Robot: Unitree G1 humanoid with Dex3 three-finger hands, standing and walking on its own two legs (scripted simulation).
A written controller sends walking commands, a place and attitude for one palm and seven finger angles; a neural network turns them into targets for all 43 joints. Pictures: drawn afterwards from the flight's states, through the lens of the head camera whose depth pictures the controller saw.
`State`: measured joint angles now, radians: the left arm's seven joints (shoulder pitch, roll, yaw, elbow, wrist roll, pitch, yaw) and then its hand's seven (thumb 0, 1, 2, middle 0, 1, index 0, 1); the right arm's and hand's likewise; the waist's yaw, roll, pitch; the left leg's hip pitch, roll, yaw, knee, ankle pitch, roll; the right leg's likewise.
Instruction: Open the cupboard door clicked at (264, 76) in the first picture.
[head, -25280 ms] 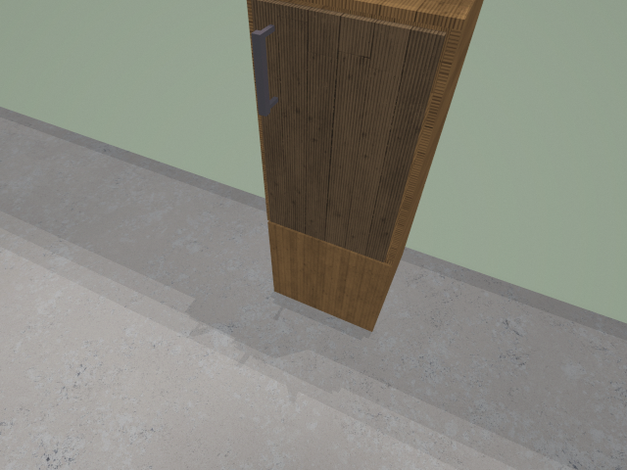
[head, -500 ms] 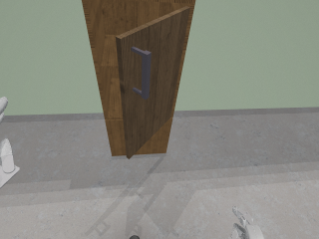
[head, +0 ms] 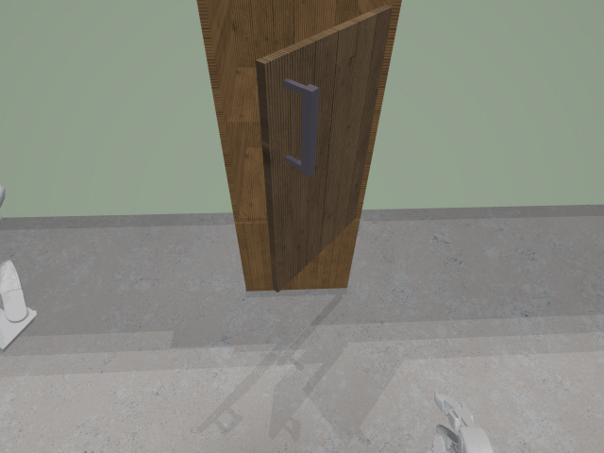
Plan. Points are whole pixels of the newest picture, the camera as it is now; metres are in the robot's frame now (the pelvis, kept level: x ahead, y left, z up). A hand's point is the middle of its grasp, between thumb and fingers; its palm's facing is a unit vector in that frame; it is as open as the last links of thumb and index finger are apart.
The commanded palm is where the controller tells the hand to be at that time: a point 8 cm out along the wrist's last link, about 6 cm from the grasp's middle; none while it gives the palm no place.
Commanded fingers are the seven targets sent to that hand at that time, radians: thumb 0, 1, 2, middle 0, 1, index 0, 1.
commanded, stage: let the arm hang, fingers relaxed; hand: left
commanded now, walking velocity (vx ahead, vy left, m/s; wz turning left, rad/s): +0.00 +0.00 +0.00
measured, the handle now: (299, 130) +0.58 +0.04 +0.14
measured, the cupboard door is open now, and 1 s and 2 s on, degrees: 47 47 47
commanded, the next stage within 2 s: look to check the result in 1.16 s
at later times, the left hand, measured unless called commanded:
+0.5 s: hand out of the picture -0.01 +0.18 -0.16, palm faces +0.15 -0.95 -0.26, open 7.0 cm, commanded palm none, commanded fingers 0.00 0.90 0.90 -0.20 -0.30 -0.20 -0.30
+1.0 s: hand out of the picture -0.02 +0.17 -0.16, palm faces +0.13 -0.97 -0.21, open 7.3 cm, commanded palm none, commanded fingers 0.00 0.90 0.90 -0.20 -0.30 -0.20 -0.30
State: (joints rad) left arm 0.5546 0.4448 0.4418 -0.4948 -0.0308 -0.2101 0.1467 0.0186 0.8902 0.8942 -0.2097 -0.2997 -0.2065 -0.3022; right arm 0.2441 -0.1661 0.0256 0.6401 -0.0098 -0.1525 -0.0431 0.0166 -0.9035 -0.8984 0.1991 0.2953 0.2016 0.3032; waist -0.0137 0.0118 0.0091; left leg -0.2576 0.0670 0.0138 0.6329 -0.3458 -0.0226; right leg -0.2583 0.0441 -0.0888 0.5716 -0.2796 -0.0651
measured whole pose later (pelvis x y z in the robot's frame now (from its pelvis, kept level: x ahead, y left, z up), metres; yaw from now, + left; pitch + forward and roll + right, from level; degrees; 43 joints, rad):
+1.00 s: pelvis -0.01 +0.00 +0.02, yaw +6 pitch -2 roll +0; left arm 0.24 0.14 0.02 1.15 0.01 0.00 0.04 0.01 0.92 0.89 -0.20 -0.30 -0.20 -0.30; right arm 0.32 -0.12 0.00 1.15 -0.03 0.01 -0.03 0.01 -0.91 -0.90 0.20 0.29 0.20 0.30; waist -0.02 0.03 0.04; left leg -0.13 0.01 0.04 0.39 -0.24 0.00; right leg -0.17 0.04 -0.03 0.39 -0.19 -0.05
